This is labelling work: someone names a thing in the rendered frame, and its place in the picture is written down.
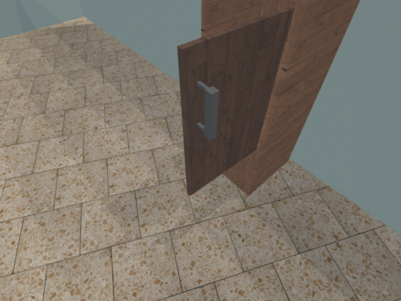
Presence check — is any cupboard door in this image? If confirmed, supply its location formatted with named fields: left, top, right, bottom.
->
left=177, top=6, right=294, bottom=196

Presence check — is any handle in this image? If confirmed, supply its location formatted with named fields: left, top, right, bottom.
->
left=197, top=81, right=219, bottom=140

